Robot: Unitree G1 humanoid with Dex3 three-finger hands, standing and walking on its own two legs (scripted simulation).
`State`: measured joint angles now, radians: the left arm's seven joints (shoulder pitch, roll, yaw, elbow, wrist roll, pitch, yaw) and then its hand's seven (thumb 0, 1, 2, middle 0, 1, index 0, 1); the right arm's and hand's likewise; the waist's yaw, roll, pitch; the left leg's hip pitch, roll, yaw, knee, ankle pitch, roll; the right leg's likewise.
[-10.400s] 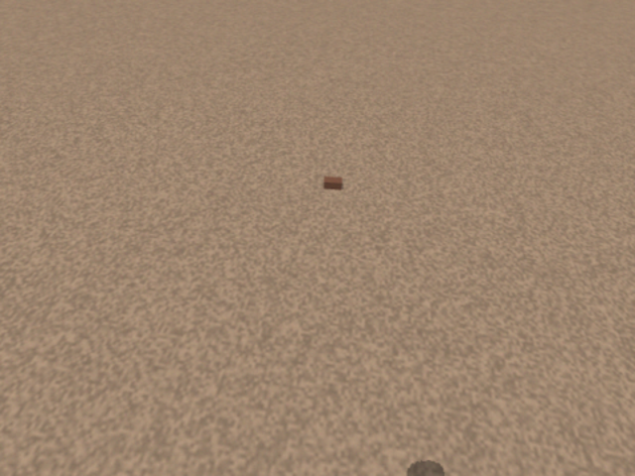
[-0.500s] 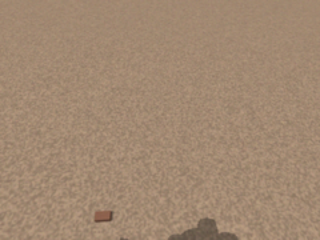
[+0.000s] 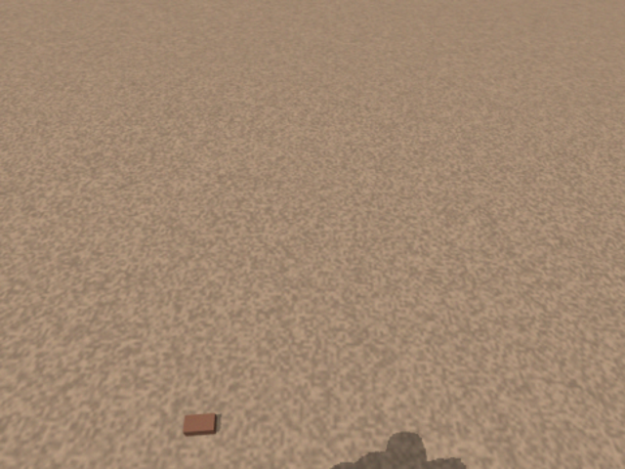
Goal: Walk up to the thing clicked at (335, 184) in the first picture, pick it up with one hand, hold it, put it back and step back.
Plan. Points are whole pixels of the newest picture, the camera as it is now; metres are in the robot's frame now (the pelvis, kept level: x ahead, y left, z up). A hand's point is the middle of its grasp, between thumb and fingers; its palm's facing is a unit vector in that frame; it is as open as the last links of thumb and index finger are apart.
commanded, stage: walk up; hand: left
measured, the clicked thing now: (200, 424) +0.39 +0.28 -0.76
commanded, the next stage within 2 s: none
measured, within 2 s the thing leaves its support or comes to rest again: neither
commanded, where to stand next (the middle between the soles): +0.02 +0.01 m, yaw +4 degrees
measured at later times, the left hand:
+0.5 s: hand out of the picture +0.05 +0.29 -0.13, palm faces +0.08 -0.85 -0.53, open 7.4 cm
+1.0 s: hand out of the picture +0.04 +0.27 -0.18, palm faces +0.03 -0.93 -0.38, open 7.4 cm
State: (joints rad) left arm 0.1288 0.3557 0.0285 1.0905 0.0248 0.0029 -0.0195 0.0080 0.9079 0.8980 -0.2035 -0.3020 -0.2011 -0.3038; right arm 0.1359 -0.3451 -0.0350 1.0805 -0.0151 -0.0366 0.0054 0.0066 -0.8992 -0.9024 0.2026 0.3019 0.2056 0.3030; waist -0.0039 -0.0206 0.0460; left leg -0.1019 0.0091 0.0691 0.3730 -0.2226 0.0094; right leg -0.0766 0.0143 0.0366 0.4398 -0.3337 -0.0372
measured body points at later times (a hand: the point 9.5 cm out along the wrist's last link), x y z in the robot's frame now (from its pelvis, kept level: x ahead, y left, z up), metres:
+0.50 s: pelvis -0.01 -0.01 -0.02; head +0.03 -0.04 +0.42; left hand +0.04 +0.34 -0.10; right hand +0.09 -0.33 -0.16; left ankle -0.03 +0.16 -0.71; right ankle +0.05 -0.16 -0.74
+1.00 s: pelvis -0.01 -0.02 -0.03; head +0.02 -0.01 +0.42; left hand +0.04 +0.32 -0.15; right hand +0.06 -0.37 -0.12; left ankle -0.03 +0.15 -0.74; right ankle +0.04 -0.16 -0.75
